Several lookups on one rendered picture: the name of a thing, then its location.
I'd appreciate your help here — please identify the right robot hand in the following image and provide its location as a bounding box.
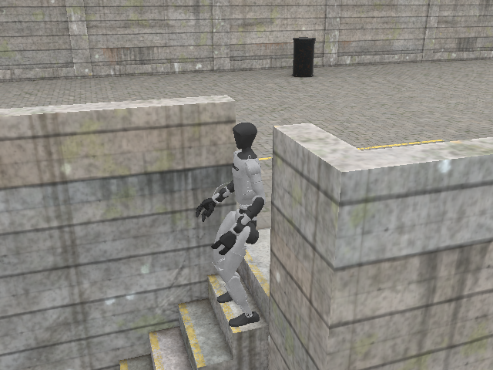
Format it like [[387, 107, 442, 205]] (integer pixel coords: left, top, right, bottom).
[[196, 198, 216, 222]]

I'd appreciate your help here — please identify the left robot hand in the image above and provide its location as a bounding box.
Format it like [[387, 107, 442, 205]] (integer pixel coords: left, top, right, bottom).
[[211, 231, 236, 255]]

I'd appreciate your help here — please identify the robot right foot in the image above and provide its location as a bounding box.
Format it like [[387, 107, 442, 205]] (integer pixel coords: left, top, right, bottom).
[[217, 292, 233, 303]]

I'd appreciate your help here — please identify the robot left forearm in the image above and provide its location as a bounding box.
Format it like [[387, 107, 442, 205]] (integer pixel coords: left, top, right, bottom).
[[230, 197, 264, 236]]

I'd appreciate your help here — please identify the robot left upper arm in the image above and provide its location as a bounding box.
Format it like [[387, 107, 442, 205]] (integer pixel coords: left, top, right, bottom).
[[245, 160, 266, 205]]

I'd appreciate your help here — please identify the right robot thigh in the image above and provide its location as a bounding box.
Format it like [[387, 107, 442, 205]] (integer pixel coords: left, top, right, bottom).
[[213, 211, 236, 269]]

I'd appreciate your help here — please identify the robot right forearm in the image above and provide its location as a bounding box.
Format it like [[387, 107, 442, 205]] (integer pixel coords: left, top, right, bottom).
[[212, 180, 235, 204]]

